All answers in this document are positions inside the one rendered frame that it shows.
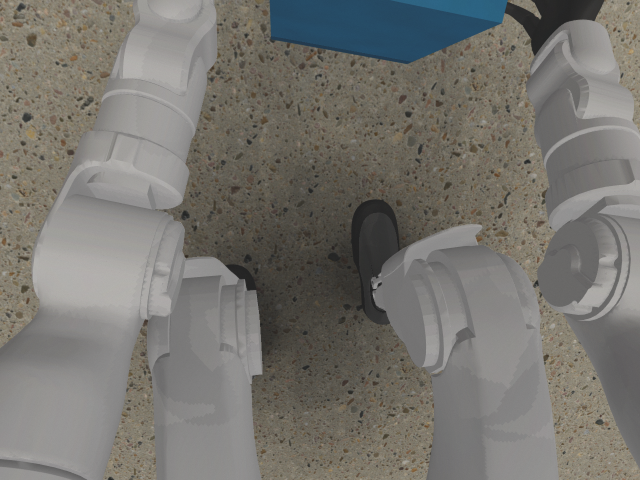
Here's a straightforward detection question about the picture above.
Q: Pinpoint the right robot hand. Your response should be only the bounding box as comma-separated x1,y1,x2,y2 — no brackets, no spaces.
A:
505,0,604,56

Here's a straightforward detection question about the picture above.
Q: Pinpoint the left robot thigh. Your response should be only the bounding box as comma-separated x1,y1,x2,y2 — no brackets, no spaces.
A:
152,275,262,480

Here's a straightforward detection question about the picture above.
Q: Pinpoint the left robot upper arm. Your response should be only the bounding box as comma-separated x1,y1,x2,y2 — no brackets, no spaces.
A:
0,194,186,480

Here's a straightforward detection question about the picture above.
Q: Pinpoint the robot right forearm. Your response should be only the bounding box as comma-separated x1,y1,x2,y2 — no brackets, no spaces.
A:
526,20,640,232

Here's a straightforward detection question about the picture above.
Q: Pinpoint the right robot upper arm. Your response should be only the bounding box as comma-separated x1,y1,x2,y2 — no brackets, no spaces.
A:
537,213,640,469

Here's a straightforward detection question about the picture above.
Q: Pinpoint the right robot shin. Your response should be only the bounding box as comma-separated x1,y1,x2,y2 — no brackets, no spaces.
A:
371,224,540,344

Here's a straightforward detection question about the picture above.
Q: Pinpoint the robot left forearm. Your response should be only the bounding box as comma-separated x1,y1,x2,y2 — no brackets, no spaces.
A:
31,0,217,298

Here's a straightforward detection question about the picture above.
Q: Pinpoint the carton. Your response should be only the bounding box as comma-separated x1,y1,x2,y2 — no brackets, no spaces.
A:
270,0,508,64

